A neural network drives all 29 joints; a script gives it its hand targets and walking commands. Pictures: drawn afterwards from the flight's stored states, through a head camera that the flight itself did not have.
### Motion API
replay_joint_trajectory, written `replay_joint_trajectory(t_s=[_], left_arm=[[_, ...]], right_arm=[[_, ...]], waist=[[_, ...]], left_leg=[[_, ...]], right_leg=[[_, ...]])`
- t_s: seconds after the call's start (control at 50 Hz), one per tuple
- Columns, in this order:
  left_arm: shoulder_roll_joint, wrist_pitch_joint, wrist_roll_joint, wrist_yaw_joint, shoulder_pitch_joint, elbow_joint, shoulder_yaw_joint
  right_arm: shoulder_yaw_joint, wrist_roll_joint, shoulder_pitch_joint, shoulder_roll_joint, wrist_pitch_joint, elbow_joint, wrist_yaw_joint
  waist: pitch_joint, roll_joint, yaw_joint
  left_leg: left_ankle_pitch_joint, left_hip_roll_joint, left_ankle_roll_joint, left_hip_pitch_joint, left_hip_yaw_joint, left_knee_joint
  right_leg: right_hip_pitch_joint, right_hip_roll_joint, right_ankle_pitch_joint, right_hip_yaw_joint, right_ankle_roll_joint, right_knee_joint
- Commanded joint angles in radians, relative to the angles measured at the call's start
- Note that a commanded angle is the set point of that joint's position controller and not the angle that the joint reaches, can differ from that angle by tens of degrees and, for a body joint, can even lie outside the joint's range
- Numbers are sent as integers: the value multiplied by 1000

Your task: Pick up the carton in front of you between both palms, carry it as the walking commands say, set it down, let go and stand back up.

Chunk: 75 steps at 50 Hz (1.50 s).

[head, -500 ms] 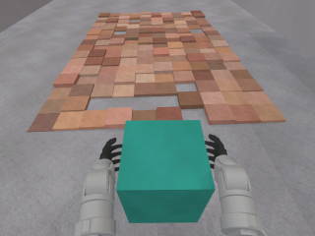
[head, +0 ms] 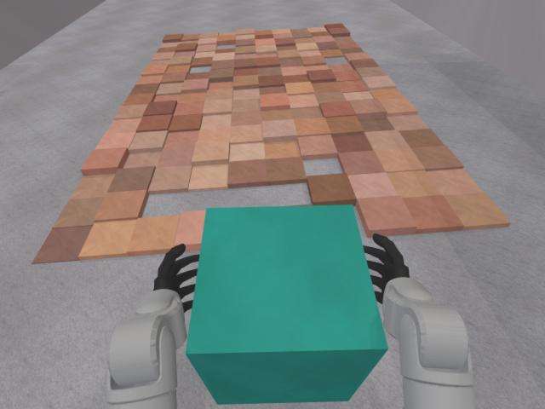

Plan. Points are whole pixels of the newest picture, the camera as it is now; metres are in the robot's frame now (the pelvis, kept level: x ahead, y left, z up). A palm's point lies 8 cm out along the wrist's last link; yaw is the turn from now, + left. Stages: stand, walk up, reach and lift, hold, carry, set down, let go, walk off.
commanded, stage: carry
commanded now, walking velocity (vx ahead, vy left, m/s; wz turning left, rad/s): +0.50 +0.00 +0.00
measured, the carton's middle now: (281, 310) +0.28 +0.00 +0.02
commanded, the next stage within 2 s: none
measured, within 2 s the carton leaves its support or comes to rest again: neither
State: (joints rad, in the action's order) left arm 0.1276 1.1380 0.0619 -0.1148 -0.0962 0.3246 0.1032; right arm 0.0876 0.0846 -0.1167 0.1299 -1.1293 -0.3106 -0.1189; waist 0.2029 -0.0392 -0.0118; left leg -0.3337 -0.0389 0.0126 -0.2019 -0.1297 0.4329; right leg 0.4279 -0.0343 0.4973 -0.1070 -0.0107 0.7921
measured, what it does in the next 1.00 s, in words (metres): walks ahead: right foot, then left foot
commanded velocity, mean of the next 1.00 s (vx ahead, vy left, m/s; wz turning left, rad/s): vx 0.50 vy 0.00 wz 0.00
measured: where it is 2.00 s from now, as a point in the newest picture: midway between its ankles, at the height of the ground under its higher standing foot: (266, 216)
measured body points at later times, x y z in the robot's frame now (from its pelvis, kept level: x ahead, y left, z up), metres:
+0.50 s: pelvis +0.32 +0.01 -0.02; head +0.29 +0.02 +0.43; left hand +0.55 +0.18 +0.06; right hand +0.57 -0.13 +0.06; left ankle +0.46 +0.10 -0.74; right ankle +0.10 -0.10 -0.74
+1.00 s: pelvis +0.65 +0.03 -0.01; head +0.64 +0.04 +0.44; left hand +0.92 +0.19 +0.08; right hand +0.93 -0.12 +0.08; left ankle +0.47 +0.10 -0.74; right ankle +0.82 -0.08 -0.72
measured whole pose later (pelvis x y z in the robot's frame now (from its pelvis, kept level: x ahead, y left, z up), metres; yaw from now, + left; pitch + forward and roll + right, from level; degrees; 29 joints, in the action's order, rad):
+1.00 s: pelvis +0.65 +0.03 -0.01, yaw +1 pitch +3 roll -1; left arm 0.13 1.10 0.03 -0.20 -0.09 0.38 0.09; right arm 0.11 0.01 -0.11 0.13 -1.07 -0.35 -0.17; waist 0.10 0.00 -0.01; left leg -0.43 -0.02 0.01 0.11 -0.21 0.27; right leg 0.60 -0.08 0.04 -0.20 -0.04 0.59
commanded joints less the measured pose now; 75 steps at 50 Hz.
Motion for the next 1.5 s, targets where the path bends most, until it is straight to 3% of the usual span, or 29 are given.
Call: replay_joint_trajectory(t_s=[0.0,0.02,0.04,0.06,0.08,0.1,0.16,0.26,0.36,0.44,0.46,0.48,0.5,0.56,0.62,0.78,0.9,0.94,0.98,1.0,1.02,1.04,1.12,1.28,1.38,1.42,1.44,1.46,1.48], left_arm=[[789,-6,-231,-10,-277,219,-544],[778,-7,-218,-26,-250,237,-532],[756,-7,-200,-43,-231,239,-518],[707,-7,-186,-62,-224,240,-496],[680,-3,-191,-77,-234,249,-487],[666,-4,-196,-88,-253,275,-481],[686,-12,-232,-91,-301,313,-527],[668,-20,-272,-55,-250,305,-597],[637,-22,-256,-19,-214,279,-616],[619,-23,-249,-15,-238,293,-621],[606,-21,-244,-18,-241,292,-617],[609,-17,-239,-18,-218,303,-616],[631,-16,-230,-17,-211,273,-617],[749,-45,-205,2,-212,234,-613],[801,-70,-180,12,-192,216,-615],[716,-79,-155,-31,-234,215,-610],[574,-80,-186,-86,-476,164,-547],[539,-89,-192,-104,-550,107,-503],[522,-105,-194,-118,-592,21,-458],[518,-113,-182,-122,-595,-31,-431],[509,-121,-175,-125,-640,-65,-417],[531,-133,-187,-123,-700,-96,-414],[696,-176,-240,-84,-949,-98,-481],[764,-219,-218,-67,-1036,-210,-454],[710,-218,-206,-92,-1048,-181,-437],[685,-207,-210,-106,-1040,-140,-435],[668,-194,-209,-112,-1029,-132,-438],[652,-181,-211,-116,-1013,-115,-438],[646,-166,-213,-118,-998,-89,-438]], right_arm=[[-567,-273,-309,776,-16,-284,3],[-565,-277,-267,758,-17,-303,-6],[-562,-276,-272,724,-21,-318,-14],[-559,-277,-292,690,-27,-336,-25],[-552,-285,-302,659,-32,-328,-36],[-550,-299,-303,641,-32,-326,-43],[-506,-279,-240,644,-12,-282,-57],[-474,-196,-122,653,16,-217,-67],[-529,-199,-143,638,11,-229,-36],[-554,-227,-160,629,14,-237,-26],[-554,-229,-147,615,13,-233,-25],[-552,-228,-135,605,15,-228,-24],[-558,-230,-132,650,16,-222,-18],[-611,-264,-208,758,40,-272,18],[-635,-266,-220,797,58,-266,46],[-567,-242,-196,649,60,-216,37],[-451,-203,-381,523,73,-129,-51],[-425,-200,-478,496,85,-89,-81],[-417,-207,-583,489,95,-51,-99],[-418,-210,-644,476,99,-27,-103],[-424,-212,-683,503,103,-8,-104],[-426,-215,-730,517,109,23,-104],[-356,-183,-840,672,148,188,-99],[-369,-147,-989,742,192,269,-79],[-357,-179,-996,706,185,241,-84],[-357,-202,-962,673,175,214,-89],[-356,-209,-938,656,165,203,-89],[-356,-218,-926,620,153,193,-91],[-358,-230,-920,600,147,172,-97]], waist=[[141,-73,7],[177,-25,11],[211,87,33],[187,321,47],[152,329,49],[107,223,50],[89,65,34],[3,123,38],[-73,212,35],[81,159,-17],[153,38,-35],[221,-255,-13],[206,-198,-18],[143,-7,-10],[104,-16,-1],[-52,-86,-4],[-104,-109,-14],[-67,-124,-20],[83,-79,50],[214,39,108],[312,313,102],[305,371,103],[250,90,66],[196,161,71],[168,187,73],[242,172,-1],[305,112,-82],[372,-59,-94],[473,-274,-80]], left_leg=[[213,-182,64,145,104,-52],[239,-145,32,7,41,45],[204,-97,-12,-185,-25,210],[-18,-8,-54,-435,-65,448],[-213,17,-25,-588,13,588],[-224,-19,-6,-642,65,696],[-84,-96,0,-623,104,653],[127,-48,-17,-494,-18,327],[278,14,9,-339,-122,137],[165,73,55,140,-164,73],[-19,-95,110,349,96,22],[-99,-373,222,454,630,-151],[-31,-406,267,427,723,-223],[146,-335,154,226,403,-216],[76,-285,105,125,252,-268],[226,-202,93,213,36,-322],[477,-180,111,266,-16,-220],[666,-185,105,259,-29,-105],[840,-134,69,207,-95,229],[644,-94,40,27,-70,495],[214,25,11,-260,-41,809],[-145,113,18,-497,87,1004],[-7,-37,65,-511,169,953],[125,-42,37,-603,52,564],[280,36,50,-445,-64,209],[307,107,73,-179,-114,87],[360,67,85,71,-95,13],[506,-130,152,380,191,83],[693,-366,284,590,589,92]], right_leg=[[-116,53,-299,-137,7,-382],[-342,40,-338,-124,-2,-389],[-546,-73,-239,51,-51,-406],[-654,-294,-121,429,-148,-509],[-717,-387,-211,584,-227,-550],[-680,-410,-354,589,-243,-540],[-577,-366,-341,416,-185,-573],[-470,-236,-501,102,-112,-624],[-433,-204,-695,-22,-80,-597],[-313,-124,-877,-157,-22,-142],[-111,-72,-646,-135,2,112],[119,49,-146,-77,42,413],[226,38,-26,65,21,554],[191,-90,-162,121,-27,485],[153,-101,-242,73,-21,325],[270,-76,-479,-45,19,-55],[214,-22,-467,-123,-28,-202],[95,13,-440,-140,-58,-226],[-206,88,-365,-189,-78,-281],[-493,-16,-310,-45,-108,-275],[-694,-296,-253,450,-223,-352],[-765,-353,-322,677,-301,-460],[-524,-270,-500,330,-190,-403],[-533,-222,-666,140,-204,-415],[-560,-143,-901,13,-142,-339],[-531,-124,-1110,-45,-95,-140],[-419,-107,-975,-77,-55,59],[-114,-52,-619,-17,-18,265],[147,80,17,37,6,529]])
